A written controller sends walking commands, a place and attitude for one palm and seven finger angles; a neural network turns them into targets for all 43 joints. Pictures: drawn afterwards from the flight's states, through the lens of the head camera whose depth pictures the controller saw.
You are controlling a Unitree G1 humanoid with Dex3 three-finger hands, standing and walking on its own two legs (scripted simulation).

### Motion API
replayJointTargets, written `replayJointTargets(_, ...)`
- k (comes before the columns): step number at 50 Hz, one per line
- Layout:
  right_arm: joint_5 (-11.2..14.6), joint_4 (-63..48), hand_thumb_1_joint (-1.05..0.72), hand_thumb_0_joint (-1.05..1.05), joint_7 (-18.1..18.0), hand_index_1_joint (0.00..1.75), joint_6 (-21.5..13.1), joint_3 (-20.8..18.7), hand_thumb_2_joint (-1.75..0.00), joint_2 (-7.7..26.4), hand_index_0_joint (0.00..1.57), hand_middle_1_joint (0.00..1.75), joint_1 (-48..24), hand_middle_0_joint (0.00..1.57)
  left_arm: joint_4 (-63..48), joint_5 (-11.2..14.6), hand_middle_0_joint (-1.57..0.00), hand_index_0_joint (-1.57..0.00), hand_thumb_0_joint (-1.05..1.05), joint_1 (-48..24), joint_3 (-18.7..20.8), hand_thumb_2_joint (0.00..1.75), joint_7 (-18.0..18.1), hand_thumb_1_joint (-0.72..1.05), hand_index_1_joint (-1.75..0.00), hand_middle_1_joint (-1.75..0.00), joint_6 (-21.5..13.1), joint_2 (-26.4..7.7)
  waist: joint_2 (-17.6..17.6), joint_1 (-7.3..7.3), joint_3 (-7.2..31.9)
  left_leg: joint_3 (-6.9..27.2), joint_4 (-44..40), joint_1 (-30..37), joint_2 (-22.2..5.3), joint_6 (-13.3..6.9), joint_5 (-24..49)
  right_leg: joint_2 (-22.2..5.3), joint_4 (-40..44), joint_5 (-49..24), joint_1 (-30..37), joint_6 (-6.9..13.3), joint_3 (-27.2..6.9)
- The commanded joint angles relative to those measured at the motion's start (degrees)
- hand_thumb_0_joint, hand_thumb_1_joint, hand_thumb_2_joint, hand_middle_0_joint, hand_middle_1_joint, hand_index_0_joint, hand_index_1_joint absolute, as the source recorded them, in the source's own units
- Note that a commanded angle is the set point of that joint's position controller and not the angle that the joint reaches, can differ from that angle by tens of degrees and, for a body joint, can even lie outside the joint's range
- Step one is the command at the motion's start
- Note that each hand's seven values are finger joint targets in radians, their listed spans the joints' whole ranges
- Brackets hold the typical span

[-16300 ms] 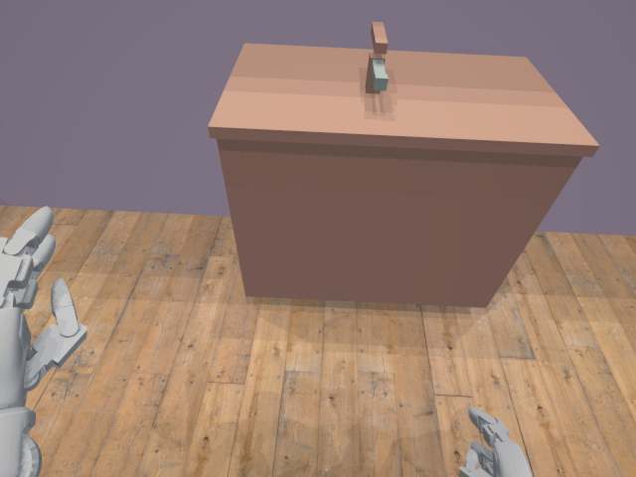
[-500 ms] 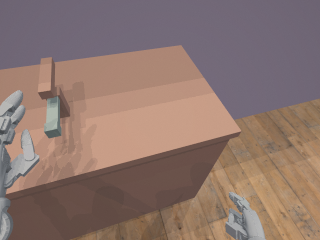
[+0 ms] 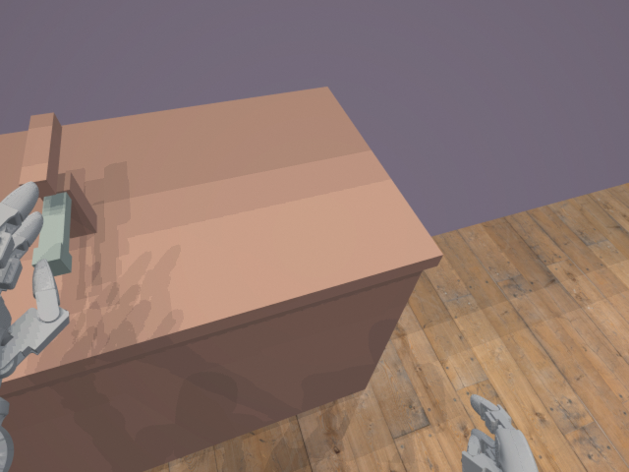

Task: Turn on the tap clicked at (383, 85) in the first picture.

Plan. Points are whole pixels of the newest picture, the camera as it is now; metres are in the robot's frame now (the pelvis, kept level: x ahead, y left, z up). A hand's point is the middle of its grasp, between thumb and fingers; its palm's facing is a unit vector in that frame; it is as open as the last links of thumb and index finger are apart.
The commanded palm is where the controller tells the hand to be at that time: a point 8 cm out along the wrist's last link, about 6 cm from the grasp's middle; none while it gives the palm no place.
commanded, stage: shuffle to correct the standing spot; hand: left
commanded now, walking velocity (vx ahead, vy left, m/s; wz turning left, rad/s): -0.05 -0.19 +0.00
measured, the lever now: (52, 260) +0.32 +0.33 +0.10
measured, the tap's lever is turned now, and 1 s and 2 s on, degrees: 0 0 0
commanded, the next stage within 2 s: none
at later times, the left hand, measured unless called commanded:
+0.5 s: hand (17, 338) +0.19 +0.26 +0.17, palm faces +0.36 -0.85 -0.37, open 7.4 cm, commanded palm +0.14 +0.30 +0.18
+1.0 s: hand (47, 309) +0.22 +0.25 +0.17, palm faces +0.32 -0.85 -0.42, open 7.4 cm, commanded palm +0.16 +0.29 +0.18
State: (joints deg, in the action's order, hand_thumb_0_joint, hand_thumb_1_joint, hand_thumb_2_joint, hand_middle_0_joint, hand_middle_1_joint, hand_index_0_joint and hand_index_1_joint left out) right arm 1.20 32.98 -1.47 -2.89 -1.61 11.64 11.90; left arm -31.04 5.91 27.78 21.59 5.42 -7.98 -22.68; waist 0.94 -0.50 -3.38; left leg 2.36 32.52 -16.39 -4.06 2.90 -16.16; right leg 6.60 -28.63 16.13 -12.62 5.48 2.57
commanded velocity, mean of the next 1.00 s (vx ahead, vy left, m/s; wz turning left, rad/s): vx -0.04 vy -0.19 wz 0.00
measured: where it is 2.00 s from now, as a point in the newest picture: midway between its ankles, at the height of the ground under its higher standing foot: outside the picture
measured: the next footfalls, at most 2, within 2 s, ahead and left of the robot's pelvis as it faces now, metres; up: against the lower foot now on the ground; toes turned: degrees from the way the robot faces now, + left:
none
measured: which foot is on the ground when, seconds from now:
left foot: down 0.00-1.00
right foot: down 0.00-1.00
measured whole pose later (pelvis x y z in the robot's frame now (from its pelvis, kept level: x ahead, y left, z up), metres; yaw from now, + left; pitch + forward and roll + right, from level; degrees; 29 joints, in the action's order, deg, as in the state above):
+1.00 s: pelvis +0.00 +0.01 +0.00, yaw +0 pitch +1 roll -2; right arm 1.2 32.2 -1.1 -3.0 -1.1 11.0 11.8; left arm -32.5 5.5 27.7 22.4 5.5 -7.6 -23.9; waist 0.1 -0.7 -3.7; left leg 2.7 32.6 -17.3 -3.9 2.7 -15.9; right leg 6.4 -27.0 15.1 -12.6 4.9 3.0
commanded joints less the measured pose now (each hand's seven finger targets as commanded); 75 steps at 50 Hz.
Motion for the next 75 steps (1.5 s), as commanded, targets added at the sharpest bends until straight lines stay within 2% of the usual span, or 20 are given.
replayJointTargets(1, -0.3, -9.7, -0.9, 0.0, -0.56, 0.3, -2.86, -1.93, -0.9, 6.68, 0.2, 0.3, -4.96, 0.2, -14.57, -0.01, -0.2, -0.2, 0.0, -2.32, 7.49, 0.9, 0.66, 0.9, -0.3, -0.3, -4.11, -10.43, -6.46, 0.74, 10.2, 1.91, -2.75, 5.32, -4.88, -5.82, 19.24, -8.91, 3.76, -19.29, 3.13, -6.54, -4.32)
replayJointTargets(5, 0.09, -10.0, -0.9, 0.0, -0.39, 0.3, -2.89, -2.36, -0.9, 6.63, 0.2, 0.3, -4.54, 0.2, -12.83, 0.09, -0.2, -0.2, 0.0, 0.17, 8.67, 0.9, 0.42, 0.9, -0.3, -0.3, -3.6, -10.91, -4.92, 0.89, 11.32, 0.56, -0.64, 5.72, -4.37, -5.07, 20.28, -9.63, 4.49, -22.24, 4.48, -5.81, -4.87)
replayJointTargets(8, 0.09, -10.11, -0.9, 0.0, -0.16, 0.3, -2.5, -2.57, -0.9, 6.78, 0.2, 0.3, -3.66, 0.2, -11.53, 0.43, -0.2, -0.2, 0.0, 0.68, 8.14, 0.9, 0.15, 0.9, -0.3, -0.3, -3.26, -9.97, -0.54, 0.5, 11.51, -0.83, 1.82, 4.37, -2.71, -4.43, 16.12, -11.25, 5.06, -23.59, 4.32, -5.03, -6.18)
replayJointTargets(11, -0.02, -9.85, -0.9, 0.0, -0.39, 0.3, -2.34, -2.15, -0.9, 6.48, 0.2, 0.3, -3.95, 0.2, -11.21, 0.64, -0.2, -0.2, 0.0, 1.77, 7.55, 0.9, 0.23, 0.9, -0.3, -0.3, -3.07, -9.47, 0.2, 0.22, 10.89, -1.02, 1.53, 4.79, -1.95, -4.4, 13.42, -11.97, 5.09, -22.46, 2.29, -4.3, -6.61)
replayJointTargets(15, 0.08, -10.09, -0.9, 0.0, -0.86, 0.3, -2.7, -1.76, -0.9, 6.27, 0.2, 0.3, -5.61, 0.2, -14.31, 0.67, -0.2, -0.2, 0.0, -1.87, 7.89, 0.9, 0.53, 0.9, -0.3, -0.3, -3.25, -10.88, -3.39, 0.46, 8.3, 0.5, -1.17, 5.09, -2.43, -4.75, 8.43, -11.42, 6.57, -13.31, -1.73, -4.15, -7.97)
replayJointTargets(18, -0.21, -10.05, -0.9, 0.0, -1.01, 0.3, -3.05, -1.39, -0.9, 6.29, 0.2, 0.3, -5.23, 0.2, -14.22, 0.28, -0.2, -0.2, 0.0, -4.23, 6.77, 0.9, 0.75, 0.9, -0.3, -0.3, -3.39, -10.21, -5.43, 0.52, 6.12, 2.82, -5.41, 1.44, -4.11, -5.52, 2.83, -9.2, 6.81, -5.75, -1.1, -5.42, -6.31)
replayJointTargets(24, 0.08, -10.12, -0.9, 0.0, -0.6, 0.3, -3.48, -1.6, -0.9, 6.6, 0.2, 0.3, -4.49, 0.2, -12.12, -0.61, -0.2, -0.2, 0.0, -5.12, 5.66, 0.9, 0.82, 0.9, -0.3, -0.3, -3.27, -8.87, -8.17, 0.62, 5.43, 5.18, -9.47, -2.16, -5.18, -5.82, -3.06, -7.42, 6.39, -2.42, 1.85, -5.25, -5.12)
replayJointTargets(31, 0.06, -9.91, -0.9, 0.0, -0.27, 0.3, -3.37, -1.46, -0.9, 6.41, 0.2, 0.3, -3.85, 0.2, -11.61, -0.33, -0.2, -0.2, 0.0, -2.82, 5.33, 0.9, 0.71, 0.9, -0.3, -0.3, -2.83, -8.4, -4.49, 0.33, 7.78, 3.09, -6.94, -0.16, -3.64, -5.09, -0.99, -8.2, 7.56, -4.18, 1.86, -4.19, -5.28)
replayJointTargets(34, 0.11, -10.01, -0.9, 0.0, -0.26, 0.3, -3.37, -1.82, -0.9, 6.35, 0.2, 0.3, -3.86, 0.2, -12.12, -0.14, -0.2, -0.2, 0.0, -3.29, 6.37, 0.9, 0.89, 0.9, -0.3, -0.3, -2.69, -9.52, -1.12, 0.35, 7.92, 1.39, -3.23, 1.25, -2.22, -4.73, -0.92, -10.33, 9.11, -3.6, -0.41, -2.92, -8.13)
replayJointTargets(40, 0.08, -9.28, -0.9, 0.0, -0.66, 0.3, -3.27, -1.62, -0.9, 6.3, 0.2, 0.3, -4.85, 0.2, -14.7, 0.12, -0.2, -0.2, 0.0, -3.49, 7.53, 0.9, 1.52, 0.9, -0.3, -0.3, -2.64, -10.92, -4.8, 0.07, 8.51, 2.26, -3.23, 3.76, -2.91, -4.88, 5.77, -10.3, 6.9, -8.0, -1.15, -2.17, -7.29)
replayJointTargets(44, -0.16, -9.6, -0.9, 0.0, -0.53, 0.3, -2.99, -1.86, -0.9, 6.61, 0.2, 0.3, -4.51, 0.2, -14.09, -0.3, -0.2, -0.2, 0.0, -2.32, 7.71, 0.9, 1.24, 0.9, -0.3, -0.3, -2.99, -10.79, -8.08, 0.62, 9.25, 4.61, -4.65, 2.78, -5.91, -5.83, 14.13, -8.18, 4.53, -12.61, 2.46, -4.53, -4.52)
replayJointTargets(50, 0.29, -9.9, -0.9, 0.0, -0.2, 0.3, -2.74, -2.27, -0.9, 6.67, 0.2, 0.3, -4.06, 0.2, -12.96, -0.05, -0.2, -0.2, 0.0, 0.78, 7.99, 0.9, 0.73, 0.9, -0.3, -0.3, -2.91, -10.6, -6.49, 0.35, 10.89, 2.58, -1.54, 5.48, -5.12, -4.99, 19.47, -9.22, 4.88, -19.22, 3.5, -3.57, -4.5)
replayJointTargets(54, 0.31, -10.13, -0.9, 0.0, -0.13, 0.3, -2.21, -2.61, -0.9, 6.7, 0.2, 0.3, -3.51, 0.2, -12.73, 0.47, -0.2, -0.2, 0.0, 0.67, 7.88, 0.9, 0.66, 0.9, -0.3, -0.3, -2.67, -10.42, -0.66, 0.02, 11.44, -0.26, 2.84, 4.17, -2.62, -4.09, 14.04, -12.02, 5.31, -21.83, 3.07, -2.35, -7.43)
replayJointTargets(55, 0.43, -9.92, -0.9, 0.0, -0.33, 0.3, -2.32, -2.36, -0.9, 6.39, 0.2, 0.3, -4.23, 0.2, -13.29, 0.56, -0.2, -0.2, 0.0, 0.68, 8.1, 0.9, 0.94, 0.9, -0.3, -0.3, -2.6, -10.81, -1.59, -0.19, 11.17, -0.48, 3.11, 5.02, -1.99, -3.97, 13.5, -12.72, 5.27, -22.7, 1.77, -1.39, -8.36)
replayJointTargets(59, 0.18, -9.8, -0.9, 0.0, -0.47, 0.3, -2.1, -2.25, -0.9, 6.31, 0.2, 0.3, -4.44, 0.2, -13.18, 0.69, -0.2, -0.2, 0.0, -0.66, 8.13, 0.9, 1.31, 0.9, -0.3, -0.3, -2.72, -10.97, -0.02, -0.03, 9.41, -0.65, 2.91, 4.09, -1.52, -4.21, 9.22, -13.15, 6.19, -18.62, -0.01, -2.21, -9.55)
replayJointTargets(61, -0.06, -9.4, -0.9, 0.0, -0.71, 0.3, -2.03, -1.81, -0.9, 6.17, 0.2, 0.3, -4.79, 0.2, -15.14, 0.54, -0.2, -0.2, 0.0, -2.01, 7.31, 0.9, 1.62, 0.9, -0.3, -0.3, -3.0, -10.6, -2.83, -0.21, 9.76, 0.43, 0.56, 5.98, -2.27, -4.71, 12.22, -12.21, 4.99, -18.02, -0.38, -2.1, -7.96)
replayJointTargets(65, 0.12, -9.98, -0.9, 0.0, -0.84, 0.3, -2.3, -1.73, -0.9, 6.32, 0.2, 0.3, -5.92, 0.2, -15.35, 0.11, -0.2, -0.2, 0.0, -2.92, 8.14, 0.9, 1.57, 0.9, -0.3, -0.3, -3.0, -11.52, -8.09, 0.38, 8.04, 4.08, -3.79, 4.73, -5.76, -5.98, 14.05, -9.02, 4.14, -14.03, -0.06, -4.89, -5.72)
replayJointTargets(67, -0.01, -10.11, -0.9, 0.0, -0.66, 0.3, -2.22, -1.83, -0.9, 6.54, 0.2, 0.3, -5.19, 0.2, -13.54, -0.13, -0.2, -0.2, 0.0, -2.61, 7.53, 0.9, 1.37, 0.9, -0.3, -0.3, -2.85, -10.69, -7.59, 0.61, 7.97, 4.65, -4.37, 2.31, -6.45, -6.11, 14.16, -8.31, 4.36, -13.07, 2.56, -5.67, -4.81)
replayJointTargets(71, 0.16, -9.93, -0.9, 0.0, -0.27, 0.3, -2.13, -1.79, -0.9, 6.63, 0.2, 0.3, -3.98, 0.2, -11.85, 0.09, -0.2, -0.2, 0.0, -0.69, 5.98, 0.9, 0.97, 0.9, -0.3, -0.3, -2.51, -8.79, -5.65, 0.1, 9.35, 3.18, -3.12, 2.61, -4.59, -5.21, 11.84, -9.22, 5.29, -13.43, 2.88, -3.84, -5.19)
replayJointTargets(75, 0.48, -10.32, -0.9, 0.0, -0.29, 0.3, -2.27, -1.96, -0.9, 6.45, 0.2, 0.3, -4.44, 0.2, -12.86, 0.4, -0.2, -0.2, 0.0, 0.0, 7.43, 0.9, 1.16, 0.9, -0.3, -0.3, -2.27, -10.4, -2.77, 0.1, 9.56, 1.69, -1.16, 3.8, -3.08, -4.72, 7.6, -11.08, 6.69, -12.14, 0.27, -2.4, -7.79)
